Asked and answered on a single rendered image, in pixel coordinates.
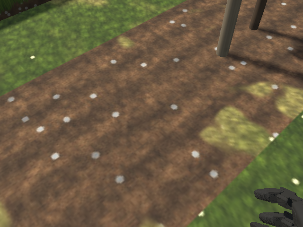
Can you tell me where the right robot hand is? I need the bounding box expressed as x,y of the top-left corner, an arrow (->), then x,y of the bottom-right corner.
250,186 -> 303,227

